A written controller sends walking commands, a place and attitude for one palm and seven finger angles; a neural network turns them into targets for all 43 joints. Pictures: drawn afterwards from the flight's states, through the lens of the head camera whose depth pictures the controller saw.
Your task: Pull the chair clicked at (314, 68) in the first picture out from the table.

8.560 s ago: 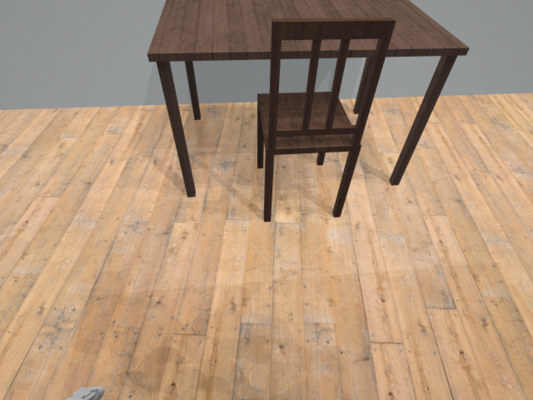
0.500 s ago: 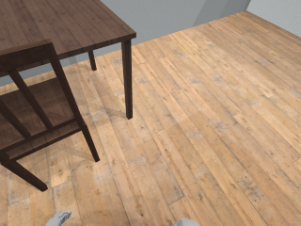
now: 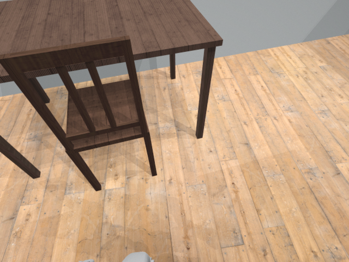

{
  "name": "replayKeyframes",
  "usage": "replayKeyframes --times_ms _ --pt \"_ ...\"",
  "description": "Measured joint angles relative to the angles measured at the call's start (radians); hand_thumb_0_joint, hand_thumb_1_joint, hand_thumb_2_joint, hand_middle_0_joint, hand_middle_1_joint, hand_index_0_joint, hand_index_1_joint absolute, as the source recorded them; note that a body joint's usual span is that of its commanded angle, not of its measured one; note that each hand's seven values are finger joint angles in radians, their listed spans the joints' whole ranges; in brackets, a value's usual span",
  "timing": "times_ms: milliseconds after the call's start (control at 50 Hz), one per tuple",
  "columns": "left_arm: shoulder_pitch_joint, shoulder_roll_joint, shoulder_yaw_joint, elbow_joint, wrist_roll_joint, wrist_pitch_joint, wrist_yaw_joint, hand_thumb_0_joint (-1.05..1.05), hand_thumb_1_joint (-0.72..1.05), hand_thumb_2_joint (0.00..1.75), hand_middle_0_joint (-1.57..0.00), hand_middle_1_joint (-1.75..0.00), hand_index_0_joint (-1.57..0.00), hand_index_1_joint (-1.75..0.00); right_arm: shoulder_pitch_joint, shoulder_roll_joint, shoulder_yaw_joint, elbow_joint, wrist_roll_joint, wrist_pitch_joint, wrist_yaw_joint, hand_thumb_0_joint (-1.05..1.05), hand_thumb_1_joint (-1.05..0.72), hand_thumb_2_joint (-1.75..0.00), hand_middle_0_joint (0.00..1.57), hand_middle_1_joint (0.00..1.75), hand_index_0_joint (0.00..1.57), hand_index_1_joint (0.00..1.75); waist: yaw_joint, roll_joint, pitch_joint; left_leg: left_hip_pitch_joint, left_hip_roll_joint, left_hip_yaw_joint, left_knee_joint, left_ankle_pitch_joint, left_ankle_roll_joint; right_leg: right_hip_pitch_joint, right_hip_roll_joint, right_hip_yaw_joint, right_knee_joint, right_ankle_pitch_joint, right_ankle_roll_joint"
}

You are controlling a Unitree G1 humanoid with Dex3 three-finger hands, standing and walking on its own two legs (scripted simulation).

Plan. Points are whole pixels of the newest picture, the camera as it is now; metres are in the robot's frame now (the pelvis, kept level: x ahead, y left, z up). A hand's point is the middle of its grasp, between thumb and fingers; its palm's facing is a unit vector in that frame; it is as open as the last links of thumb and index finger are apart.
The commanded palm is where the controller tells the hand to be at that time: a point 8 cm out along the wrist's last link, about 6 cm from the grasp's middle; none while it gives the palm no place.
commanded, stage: turn to face it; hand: left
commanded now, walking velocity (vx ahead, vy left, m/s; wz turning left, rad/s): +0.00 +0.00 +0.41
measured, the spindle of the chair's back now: (78, 102) +0.63 +0.38 -0.07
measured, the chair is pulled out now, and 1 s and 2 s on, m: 0.00 0.00 0.00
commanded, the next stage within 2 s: take the last steps up to it in 0.40 s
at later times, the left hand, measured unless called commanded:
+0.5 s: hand out of the picture +0.05 +0.24 -0.15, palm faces +0.20 -0.94 -0.26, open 7.4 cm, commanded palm none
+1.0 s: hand out of the picture -0.08 +0.17 -0.17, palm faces +0.37 -0.92 -0.14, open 7.4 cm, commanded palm none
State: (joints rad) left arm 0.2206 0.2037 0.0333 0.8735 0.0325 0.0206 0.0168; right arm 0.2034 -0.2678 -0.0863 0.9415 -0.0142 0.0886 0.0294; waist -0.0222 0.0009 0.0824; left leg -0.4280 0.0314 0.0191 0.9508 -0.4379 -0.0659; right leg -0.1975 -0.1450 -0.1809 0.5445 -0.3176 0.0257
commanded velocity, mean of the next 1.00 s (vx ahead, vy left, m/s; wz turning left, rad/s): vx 0.16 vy -0.02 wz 0.14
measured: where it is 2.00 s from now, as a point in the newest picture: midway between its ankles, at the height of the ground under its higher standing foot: (164, 252)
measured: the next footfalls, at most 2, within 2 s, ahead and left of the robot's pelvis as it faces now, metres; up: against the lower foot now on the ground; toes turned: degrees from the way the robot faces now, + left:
left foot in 0.10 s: +0.03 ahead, +0.15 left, +0.00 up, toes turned +7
right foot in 0.54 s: +0.06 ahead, -0.08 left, +0.00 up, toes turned +7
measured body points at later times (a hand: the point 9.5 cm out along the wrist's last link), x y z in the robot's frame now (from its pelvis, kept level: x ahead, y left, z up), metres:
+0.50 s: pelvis +0.00 +0.03 +0.00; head +0.02 +0.02 +0.45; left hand +0.04 +0.29 -0.13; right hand +0.12 -0.19 -0.15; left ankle -0.01 +0.14 -0.74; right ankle +0.01 -0.09 -0.71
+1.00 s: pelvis +0.06 +0.05 +0.00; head +0.07 +0.07 +0.45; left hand -0.09 +0.22 -0.16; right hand +0.16 -0.17 -0.15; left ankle +0.05 +0.17 -0.74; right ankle +0.02 -0.09 -0.74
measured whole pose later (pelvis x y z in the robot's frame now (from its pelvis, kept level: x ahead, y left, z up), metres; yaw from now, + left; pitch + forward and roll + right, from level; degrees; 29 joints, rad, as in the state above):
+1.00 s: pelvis +0.06 +0.05 +0.00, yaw +15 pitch +0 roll -1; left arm 0.47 0.13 0.04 1.14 0.03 -0.03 0.00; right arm 0.25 -0.18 -0.05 1.05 -0.02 -0.02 0.01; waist 0.04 -0.01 0.01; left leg -0.29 0.06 0.09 0.54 -0.28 0.02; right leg -0.08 -0.05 -0.14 0.43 -0.35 0.01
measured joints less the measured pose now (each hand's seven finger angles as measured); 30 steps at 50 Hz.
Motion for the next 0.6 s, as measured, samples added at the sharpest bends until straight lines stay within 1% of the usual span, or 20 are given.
replayKeyframes --times_ms 40,60,80,100,120,140,160,180,220,260,320,400,480,520,540,560,580,600 --pt "0.012 0.013 0.005 0.008 0.002 0.002 -0.002 0.0 0.9 0.9 -0.2 -0.3 -0.2 -0.3 -0.022 0.003 0.007 -0.006 0.003 -0.007 -0.001 0.01 -0.91 -0.9 0.19 0.3 0.19 0.3 0.014 -0.014 0.007 0.044 -0.001 0.017 -0.1 -0.007 0.008 -0.011 -0.019 -0.018 0.022 -0.011 0.013" --pt "0.019 0.021 0.009 0.013 0.002 0.004 -0.002 0.0 0.9 0.9 -0.2 -0.3 -0.2 -0.3 -0.032 0.004 0.011 -0.012 0.004 -0.014 -0.002 0.01 -0.91 -0.9 0.19 0.3 0.19 0.3 0.02 -0.022 0.01 0.072 -0.004 0.027 -0.165 0.01 0.013 -0.018 -0.03 -0.027 0.039 -0.02 0.022" --pt "0.028 0.03 0.013 0.018 -0.001 0.007 -0.003 0.0 0.9 0.9 -0.2 -0.3 -0.2 -0.3 -0.039 0.005 0.015 -0.02 0.004 -0.022 -0.003 0.01 -0.91 -0.9 0.19 0.3 0.19 0.3 0.023 -0.028 0.009 0.108 -0.008 0.037 -0.25 0.056 0.018 -0.028 -0.041 -0.036 0.064 -0.033 0.032" --pt "0.041 0.038 0.018 0.02 -0.005 0.011 -0.004 0.0 0.9 0.9 -0.2 -0.3 -0.2 -0.3 -0.042 0.002 0.019 -0.031 0.003 -0.034 -0.002 0.01 -0.91 -0.9 0.19 0.3 0.19 0.3 0.026 -0.027 0.002 0.141 -0.005 0.04 -0.333 0.137 0.035 -0.049 -0.048 -0.043 0.107 -0.051 0.041" --pt "0.044 0.052 0.024 0.029 -0.01 0.019 -0.004 0.0 0.9 0.9 -0.2 -0.3 -0.2 -0.3 -0.053 0.009 0.02 -0.036 0.001 -0.046 -0.004 0.01 -0.91 -0.9 0.19 0.3 0.2 0.3 0.029 -0.043 0.004 0.131 -0.016 0.042 -0.327 0.149 0.056 -0.084 -0.054 -0.018 0.184 -0.115 0.049" --pt "0.043 0.065 0.029 0.039 -0.011 0.031 -0.001 0.0 0.9 0.9 -0.2 -0.3 -0.2 -0.3 -0.064 0.017 0.025 -0.04 0.001 -0.054 -0.006 0.01 -0.91 -0.9 0.19 0.3 0.2 0.3 0.036 -0.056 0.008 0.122 -0.023 0.043 -0.304 0.127 0.074 -0.121 -0.044 0.022 0.274 -0.186 0.052" --pt "0.043 0.075 0.033 0.052 -0.012 0.042 0.003 0.0 0.91 0.9 -0.2 -0.3 -0.2 -0.3 -0.07 0.025 0.031 -0.045 0.0 -0.061 -0.009 0.01 -0.91 -0.9 0.19 0.3 0.2 0.3 0.041 -0.06 0.007 0.121 -0.024 0.041 -0.296 0.107 0.086 -0.157 -0.024 0.055 0.362 -0.23 0.051" --pt "0.042 0.081 0.036 0.064 -0.014 0.05 0.005 0.0 0.91 0.9 -0.2 -0.3 -0.2 -0.3 -0.071 0.032 0.036 -0.049 -0.001 -0.065 -0.015 0.01 -0.91 -0.9 0.2 0.3 0.2 0.3 0.042 -0.059 0.004 0.125 -0.023 0.036 -0.303 0.098 0.093 -0.188 -0.005 0.078 0.438 -0.243 0.051" --pt "0.033 0.087 0.04 0.08 -0.015 0.054 0.003 0.0 0.91 0.9 -0.2 -0.3 -0.2 -0.3 -0.072 0.045 0.044 -0.053 -0.004 -0.07 -0.027 0.01 -0.91 -0.9 0.2 0.3 0.2 0.3 0.04 -0.055 0.001 0.146 -0.026 0.02 -0.346 0.114 0.096 -0.232 0.021 0.103 0.53 -0.206 0.052" --pt "0.022 0.086 0.038 0.081 -0.016 0.049 -0.002 0.0 0.91 0.9 -0.2 -0.3 -0.19 -0.3 -0.071 0.054 0.053 -0.05 -0.003 -0.072 -0.033 0.01 -0.9 -0.9 0.2 0.3 0.2 0.3 0.042 -0.048 0.0 0.169 -0.032 0.007 -0.398 0.147 0.096 -0.253 0.036 0.116 0.55 -0.16 0.054" --pt "0.009 0.074 0.032 0.071 -0.018 0.042 -0.006 0.0 0.91 0.9 -0.2 -0.3 -0.19 -0.3 -0.066 0.064 0.06 -0.041 -0.002 -0.069 -0.035 0.01 -0.9 -0.9 0.2 0.3 0.2 0.3 0.042 -0.034 -0.006 0.195 -0.041 -0.011 -0.455 0.181 0.104 -0.255 0.051 0.127 0.506 -0.124 0.057" --pt "-0.012 0.049 0.023 0.059 -0.018 0.038 -0.006 0.0 0.91 0.9 -0.2 -0.3 -0.19 -0.3 -0.051 0.075 0.063 -0.026 -0.004 -0.063 -0.033 0.01 -0.9 -0.9 0.2 0.3 0.2 0.3 0.031 -0.016 -0.018 0.207 -0.054 -0.032 -0.486 0.202 0.102 -0.222 0.068 0.136 0.4 -0.122 0.051" --pt "-0.031 0.021 0.014 0.049 -0.021 0.028 -0.005 0.0 0.91 0.9 -0.2 -0.3 -0.19 -0.3 -0.03 0.079 0.059 -0.007 -0.007 -0.055 -0.032 0.01 -0.9 -0.9 0.2 0.3 0.2 0.3 0.014 0.002 -0.026 0.198 -0.067 -0.054 -0.478 0.205 0.09 -0.153 0.092 0.137 0.25 -0.111 0.038" --pt "-0.033 0.009 0.009 0.043 -0.023 0.015 -0.003 0.0 0.91 0.9 -0.2 -0.3 -0.19 -0.3 -0.016 0.077 0.055 0.004 -0.005 -0.052 -0.032 0.01 -0.9 -0.9 0.2 0.3 0.2 0.3 0.01 0.012 -0.033 0.184 -0.073 -0.063 -0.454 0.197 0.079 -0.096 0.104 0.131 0.125 -0.039 0.031" --pt "-0.029 0.006 0.006 0.04 -0.022 0.004 -0.002 0.0 0.91 0.9 -0.2 -0.3 -0.2 -0.3 -0.006 0.078 0.053 0.01 -0.002 -0.052 -0.032 0.01 -0.9 -0.9 0.2 0.3 0.2 0.3 0.01 0.009 -0.039 0.173 -0.081 -0.065 -0.432 0.186 0.072 -0.056 0.103 0.129 0.038 0.005 0.021" --pt "-0.03 -0.006 0.003 0.047 -0.017 -0.007 0.0 0.0 0.91 0.9 -0.2 -0.3 -0.2 -0.3 0.0 0.071 0.05 0.02 0.002 -0.052 -0.032 0.01 -0.9 -0.9 0.2 0.3 0.2 0.3 0.01 0.028 -0.04 0.158 -0.072 -0.07 -0.395 0.162 0.072 -0.042 0.113 0.118 0.016 0.007 -0.008" --pt "-0.026 -0.017 -0.003 0.051 -0.013 -0.014 -0.001 0.0 0.91 0.9 -0.2 -0.3 -0.2 -0.3 0.008 0.064 0.045 0.029 0.003 -0.048 -0.032 0.01 -0.9 -0.9 0.2 0.3 0.2 0.3 0.007 0.046 -0.042 0.138 -0.068 -0.079 -0.333 0.086 0.072 -0.036 0.121 0.104 0.018 0.004 -0.032" --pt "-0.017 -0.027 -0.008 0.053 -0.011 -0.02 -0.004 0.0 0.91 0.9 -0.2 -0.3 -0.2 -0.3 0.018 0.061 0.041 0.039 0.001 -0.042 -0.031 0.01 -0.9 -0.9 0.2 0.3 0.2 0.3 0.006 0.054 -0.048 0.11 -0.069 -0.081 -0.251 0.023 0.072 -0.028 0.121 0.093 0.014 0.002 -0.048"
